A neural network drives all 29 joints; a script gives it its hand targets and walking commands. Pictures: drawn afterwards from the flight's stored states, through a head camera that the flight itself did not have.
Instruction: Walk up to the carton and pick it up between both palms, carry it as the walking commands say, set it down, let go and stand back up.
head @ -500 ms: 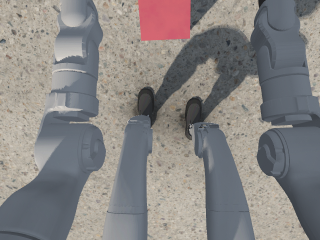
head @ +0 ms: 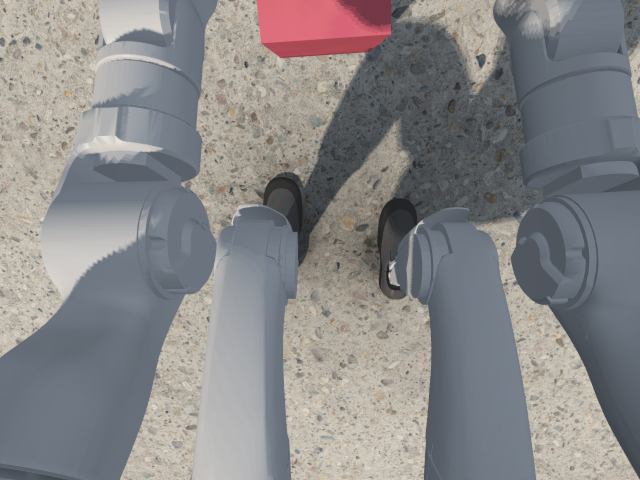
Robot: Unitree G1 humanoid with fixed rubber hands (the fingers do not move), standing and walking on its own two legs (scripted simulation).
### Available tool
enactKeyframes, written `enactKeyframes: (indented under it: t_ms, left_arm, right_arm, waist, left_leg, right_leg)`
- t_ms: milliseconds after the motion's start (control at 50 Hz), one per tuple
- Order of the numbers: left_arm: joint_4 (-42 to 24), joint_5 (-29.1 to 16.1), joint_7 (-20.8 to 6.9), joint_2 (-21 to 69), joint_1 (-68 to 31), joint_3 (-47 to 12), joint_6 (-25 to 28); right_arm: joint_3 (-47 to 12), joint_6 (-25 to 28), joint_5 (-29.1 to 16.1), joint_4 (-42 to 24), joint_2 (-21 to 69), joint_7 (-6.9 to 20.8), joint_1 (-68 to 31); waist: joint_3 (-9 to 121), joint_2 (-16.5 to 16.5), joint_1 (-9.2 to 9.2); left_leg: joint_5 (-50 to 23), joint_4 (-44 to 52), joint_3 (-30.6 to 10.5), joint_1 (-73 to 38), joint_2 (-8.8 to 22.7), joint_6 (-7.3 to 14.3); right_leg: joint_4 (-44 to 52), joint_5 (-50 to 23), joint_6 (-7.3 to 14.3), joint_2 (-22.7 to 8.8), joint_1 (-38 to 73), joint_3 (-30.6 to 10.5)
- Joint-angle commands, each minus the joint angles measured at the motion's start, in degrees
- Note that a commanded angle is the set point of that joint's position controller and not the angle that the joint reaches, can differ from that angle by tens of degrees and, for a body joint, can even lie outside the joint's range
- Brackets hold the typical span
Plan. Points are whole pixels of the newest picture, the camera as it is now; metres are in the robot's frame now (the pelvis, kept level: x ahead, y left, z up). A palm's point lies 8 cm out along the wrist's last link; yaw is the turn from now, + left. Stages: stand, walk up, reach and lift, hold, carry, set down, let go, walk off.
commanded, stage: reach and lift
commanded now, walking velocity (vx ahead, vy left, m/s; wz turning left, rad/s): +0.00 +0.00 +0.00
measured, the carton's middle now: out of the picture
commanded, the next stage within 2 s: none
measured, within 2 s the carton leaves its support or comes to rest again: neither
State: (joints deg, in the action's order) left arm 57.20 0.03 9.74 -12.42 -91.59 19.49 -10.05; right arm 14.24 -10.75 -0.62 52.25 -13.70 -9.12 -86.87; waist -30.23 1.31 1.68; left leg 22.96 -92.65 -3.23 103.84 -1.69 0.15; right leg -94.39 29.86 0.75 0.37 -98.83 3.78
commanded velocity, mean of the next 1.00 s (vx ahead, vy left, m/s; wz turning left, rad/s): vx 0.00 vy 0.00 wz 0.00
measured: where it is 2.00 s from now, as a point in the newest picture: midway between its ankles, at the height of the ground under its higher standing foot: (339, 256)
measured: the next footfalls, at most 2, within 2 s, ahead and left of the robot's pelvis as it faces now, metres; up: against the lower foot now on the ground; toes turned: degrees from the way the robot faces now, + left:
none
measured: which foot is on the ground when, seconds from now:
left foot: down 0.00-1.00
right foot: down 0.00-1.00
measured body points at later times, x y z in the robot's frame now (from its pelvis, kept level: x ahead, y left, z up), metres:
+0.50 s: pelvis +0.00 +0.01 -0.10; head +0.40 +0.03 +0.09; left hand +0.56 +0.17 -0.33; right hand +0.57 -0.10 -0.33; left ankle +0.14 +0.11 -0.50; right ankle +0.10 -0.11 -0.50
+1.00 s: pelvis +0.01 +0.00 -0.15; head +0.40 +0.00 +0.05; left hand +0.57 +0.17 -0.37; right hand +0.57 -0.11 -0.37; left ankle +0.14 +0.11 -0.50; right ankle +0.10 -0.11 -0.50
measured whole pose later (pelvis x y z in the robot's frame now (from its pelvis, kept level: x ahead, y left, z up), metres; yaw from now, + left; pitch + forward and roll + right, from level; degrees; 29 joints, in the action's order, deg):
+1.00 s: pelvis +0.01 +0.00 -0.15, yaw -3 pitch +36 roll -4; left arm 71.2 -1.6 8.5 -16.3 -94.1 14.4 -3.8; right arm 11.7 -6.9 -0.6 63.2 -13.7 -7.2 -92.1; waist -30.0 3.5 3.8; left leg 29.8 -122.2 -2.9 128.1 -0.9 0.0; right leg -123.9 37.4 -0.2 1.9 -122.3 3.7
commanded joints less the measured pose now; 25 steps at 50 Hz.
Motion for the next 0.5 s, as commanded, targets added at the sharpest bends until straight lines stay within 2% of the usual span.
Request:
enactKeyframes:
  t_ms: [0,40,100,240,260,300,380,480]
  left_arm:
    - [-16.74,-2.73,2.39,-13.74,-28.55,-4.93,2.13]
    - [-14.74,-5.34,2.08,-13.50,-29.05,-6.48,2.27]
    - [-9.98,-5.84,1.51,-13.02,-27.02,-6.40,2.93]
    - [-1.01,-2.30,0.65,-11.08,-21.00,-3.92,5.26]
    - [2.32,-1.62,0.26,-10.51,-19.41,-3.57,5.18]
    - [5.02,-1.04,-0.72,-8.42,-17.03,-3.09,5.18]
    - [3.67,-2.00,-1.88,-6.68,-19.81,-4.03,6.24]
    - [-5.28,-5.05,-0.79,-10.10,-29.40,-7.33,8.34]
  right_arm:
    - [-4.82,1.03,-5.37,-14.85,-9.38,-2.77,-35.10]
    - [-5.68,0.96,-5.89,-12.35,-9.11,-2.92,-35.09]
    - [-5.71,1.49,-5.64,-8.33,-7.98,-2.49,-33.07]
    - [-3.00,3.28,-3.30,0.89,-7.09,-0.40,-26.10]
    - [-2.76,3.56,-3.01,2.06,-7.50,0.00,-25.69]
    - [-2.64,4.16,-2.05,2.12,-7.73,0.89,-25.95]
    - [-2.31,5.83,-1.48,0.19,-9.21,1.88,-28.55]
    - [-2.40,6.59,-2.61,0.11,-10.66,1.56,-31.40]
  waist:
    - [115.26,-1.43,2.96]
    - [110.25,-2.39,1.94]
    - [103.07,-2.83,1.99]
    - [92.26,-1.00,1.75]
    - [87.78,-0.91,1.43]
    - [82.39,-0.69,0.98]
    - [79.54,0.81,-0.25]
    - [85.33,3.76,-1.38]
  left_leg:
    - [-21.32,-6.56,5.05,-47.64,-4.02,0.24]
    - [-19.34,-8.02,5.07,-41.22,-3.63,0.19]
    - [-17.85,-10.23,5.33,-34.00,-3.34,-0.14]
    - [-20.59,-15.10,4.06,-31.28,-2.98,-1.21]
    - [-19.01,-15.57,3.90,-29.24,-2.85,-1.25]
    - [-17.38,-16.44,3.46,-27.01,-3.05,-1.42]
    - [-18.76,-19.42,2.30,-27.05,-3.09,-2.03]
    - [-25.58,-23.45,1.12,-34.67,-2.67,-2.51]
  right_leg:
    - [-3.04,-17.30,-2.38,7.29,28.92,-1.62]
    - [-4.65,-17.62,-2.00,6.87,27.19,-2.28]
    - [-6.79,-17.94,-1.62,6.57,24.06,-3.33]
    - [-11.60,-18.46,-1.83,7.09,13.41,-3.21]
    - [-11.95,-16.73,-1.98,7.08,11.12,-3.07]
    - [-13.04,-14.78,-2.10,6.95,8.77,-3.03]
    - [-16.12,-15.16,-2.09,6.56,6.21,-3.02]
    - [-20.31,-17.48,-2.03,6.29,2.33,-2.67]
